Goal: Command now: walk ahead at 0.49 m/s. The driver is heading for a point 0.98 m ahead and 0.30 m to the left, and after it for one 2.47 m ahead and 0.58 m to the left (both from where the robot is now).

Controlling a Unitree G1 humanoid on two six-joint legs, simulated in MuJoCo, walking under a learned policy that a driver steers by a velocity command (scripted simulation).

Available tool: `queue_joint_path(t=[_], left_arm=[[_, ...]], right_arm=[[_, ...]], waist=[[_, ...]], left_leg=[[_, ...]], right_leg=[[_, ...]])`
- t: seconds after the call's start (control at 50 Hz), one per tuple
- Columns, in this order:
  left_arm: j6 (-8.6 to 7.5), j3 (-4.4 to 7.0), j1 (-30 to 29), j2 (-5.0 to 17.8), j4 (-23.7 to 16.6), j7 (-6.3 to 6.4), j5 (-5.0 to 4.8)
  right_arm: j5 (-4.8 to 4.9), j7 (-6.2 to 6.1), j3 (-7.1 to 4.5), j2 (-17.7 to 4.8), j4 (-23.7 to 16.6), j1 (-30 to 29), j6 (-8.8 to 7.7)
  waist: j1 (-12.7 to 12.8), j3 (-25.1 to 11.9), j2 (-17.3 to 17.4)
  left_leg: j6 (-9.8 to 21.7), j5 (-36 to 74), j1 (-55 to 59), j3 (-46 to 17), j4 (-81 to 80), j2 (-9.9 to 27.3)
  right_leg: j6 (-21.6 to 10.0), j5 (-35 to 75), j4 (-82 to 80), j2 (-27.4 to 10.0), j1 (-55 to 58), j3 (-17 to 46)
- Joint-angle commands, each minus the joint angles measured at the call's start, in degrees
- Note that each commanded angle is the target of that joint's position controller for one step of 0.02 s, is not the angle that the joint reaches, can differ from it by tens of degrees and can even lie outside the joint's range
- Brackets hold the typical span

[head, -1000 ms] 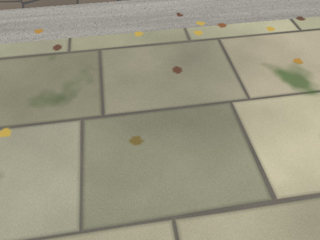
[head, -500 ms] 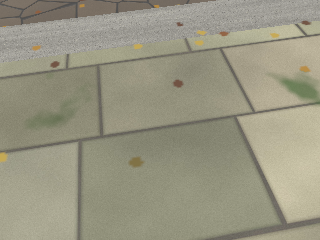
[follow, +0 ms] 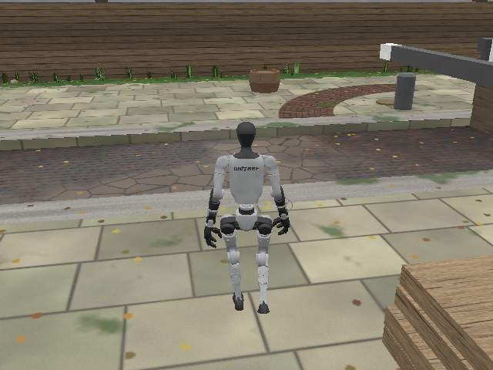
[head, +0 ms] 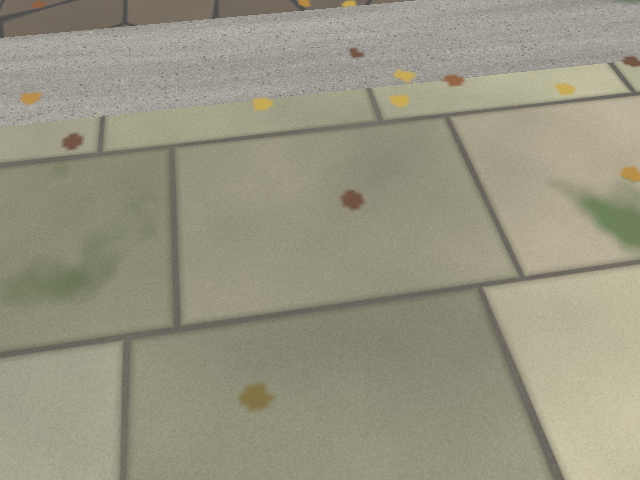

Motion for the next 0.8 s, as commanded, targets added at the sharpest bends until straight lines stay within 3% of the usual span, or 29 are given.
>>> queue_joint_path(t=[0.02, 0.06, 0.12, 0.2, 0.32, 0.36, 0.38, 0.4, 0.42, 0.44, 0.46, 0.48, 0.5, 0.52, 0.56, 0.64, 0.74, 0.8], left_arm=[[0.63, 0.83, 2.6, 2.6, -2.8, -0.66, 1.32], [1.7, 0.84, 1.9, 1.9, -3.3, -1.0, 1.51], [2.39, 1.0, -6.8, 3.1, -6.9, -1.38, 1.64], [2.26, 0.59, -17.0, 2.9, -10.8, -1.61, 0.84], [1.59, 0.29, -26.7, 4.0, -15.2, -1.35, 0.14], [0.91, 0.53, -26.1, 5.2, -16.2, -1.26, -0.14], [0.49, 0.8, -23.1, 5.9, -15.7, -1.06, -0.25], [0.0, 1.38, -17.5, 7.1, -14.3, -0.66, -0.2], [-0.78, 2.24, -8.3, 8.9, -11.7, -0.02, 0.41], [-1.34, 3.5, 1.7, 13.6, -10.9, 0.9, 2.09], [-0.73, 4.62, 1.9, 18.5, -11.4, 0.65, 2.84], [0.26, 3.74, -2.3, 13.2, -12.4, 0.45, 1.96], [0.22, 2.47, -6.9, 8.7, -13.1, 0.37, 1.42], [-0.11, 1.93, -8.6, 6.6, -12.9, 0.23, 1.37], [-0.71, 1.49, -8.0, 5.2, -11.6, 0.65, 0.83], [-2.47, 1.75, -4.0, 6.0, -9.7, 0.44, -0.07], [-2.48, 1.78, -1.2, 6.7, -8.7, 0.34, 0.29], [-2.26, 2.15, 1.0, 8.6, -8.2, 0.68, 0.23]], right_arm=[[0.16, -0.46, 0.19, -1.7, 0.8, 6.1, -1.5], [0.14, -0.66, 0.23, -2.7, 2.2, 9.5, -2.41], [0.48, -0.66, 0.23, -4.3, 2.9, 12.8, -2.5], [0.62, -0.67, 0.47, -4.6, 3.1, 17.1, -1.98], [-0.08, -1.28, 0.07, -5.8, 3.4, 22.0, -1.31], [-0.4, -1.65, -0.42, -6.8, 2.8, 20.8, -1.08], [-0.46, -1.71, -0.72, -7.5, 2.2, 19.0, -1.02], [-0.3, -1.53, -1.03, -8.3, 1.7, 17.6, -1.09], [0.18, -1.17, -1.07, -8.0, 1.2, 16.4, -1.21], [0.95, -0.9, -0.43, -5.3, -1.3, 15.7, -1.45], [3.19, -1.08, 0.39, 0.1, -3.2, 22.0, -1.0], [1.56, -1.47, -0.89, -5.8, -2.0, 20.4, -0.22], [0.96, -1.1, -1.25, -5.9, -2.5, 16.8, 0.01], [0.68, -0.67, -1.07, -4.4, -3.0, 14.4, 0.12], [-0.64, 0.4, -1.26, -3.4, -3.6, 13.4, 1.47], [-0.98, 1.72, -1.09, -2.4, -6.3, 8.4, 3.39], [-0.76, 3.11, -0.15, -2.4, -10.9, -2.7, 3.37], [-0.86, 3.72, 0.54, -2.2, -13.3, -8.7, 3.24]], waist=[[0.8, -1.5, 0.8], [1.5, -1.1, 1.9], [0.5, 1.1, 2.5], [-2.2, 1.9, 3.1], [-5.4, 1.1, 5.1], [-4.1, 0.7, 5.8], [-2.3, -0.3, 6.1], [0.1, -2.9, 5.9], [4.1, -8.1, 3.3], [7.4, -16.8, -2.1], [3.8, -23.6, -15.9], [2.3, -19.4, -7.5], [0.9, -11.0, -2.6], [0.3, -6.8, -0.8], [-1.6, -4.0, -3.8], [-2.3, -2.9, -4.0], [-0.9, -0.1, -3.4], [0.6, 1.0, -3.6]], left_leg=[[6.6, -0.6, 8.1, -21.8, -20.5, 17.5], [6.7, 6.7, 7.3, -18.3, -20.8, 16.4], [6.6, 8.5, 8.6, -15.8, -22.9, 14.5], [5.4, 14.5, 11.8, -14.9, -22.1, 12.5], [5.9, 22.9, 21.6, -17.9, -16.1, 13.8], [5.2, 26.1, 22.8, -19.4, -13.2, 14.7], [4.1, 29.5, 21.6, -19.2, -10.6, 14.4], [3.0, 34.6, 20.0, -18.6, -5.1, 13.3], [1.8, 33.1, 15.9, -16.1, 5.6, 10.2], [0.7, 16.9, 5.7, -13.6, 21.7, 6.5], [-1.2, -20.9, -12.8, -8.6, 38.2, -2.0], [-0.3, -19.0, -16.8, -12.0, 43.8, 2.2], [-0.4, -13.4, -17.4, -12.2, 43.3, 4.5], [-0.8, -10.0, -16.2, -11.9, 41.4, 6.4], [-1.8, -7.8, -13.7, -11.2, 38.9, 8.3], [-2.9, -2.9, -17.8, -9.7, 37.3, 9.2], [-3.8, 7.2, -20.0, -6.8, 23.4, 9.2], [-2.8, 9.0, -16.9, -3.2, 13.9, 8.4]], right_leg=[[0.4, 3.8, -0.2, -5.6, -11.9, 3.3], [1.4, 4.2, -3.1, -5.8, -12.1, 2.0], [3.4, 10.1, -10.5, -7.2, -18.2, -0.2], [5.9, 17.5, -24.3, -5.8, -19.9, -2.1], [5.8, 17.1, -33.8, -3.2, -20.6, -2.1], [4.7, 13.7, -36.7, -2.5, -17.1, -1.3], [4.0, 11.5, -38.9, -1.5, -11.8, -1.4], [3.0, 10.0, -41.2, 0.2, -3.6, -2.2], [1.5, 12.6, -44.4, -0.6, 9.2, -1.6], [-1.3, 4.9, -45.2, -13.5, 24.1, 11.1], [-7.3, 1.9, -50.9, -27.8, 36.6, 35.7], [-6.8, -2.8, -53.1, -25.7, 30.8, 37.2], [-5.3, -1.5, -53.9, -23.3, 22.6, 27.7], [-4.0, 4.7, -55.6, -20.7, 16.3, 20.1], [-1.9, 10.5, -58.0, -17.0, 10.1, 10.8], [-2.3, 21.4, -59.8, -16.4, 10.1, 2.3], [-1.9, 25.8, -60.9, -14.3, 10.8, -6.7], [-1.6, 28.0, -61.0, -15.3, 13.1, -9.8]])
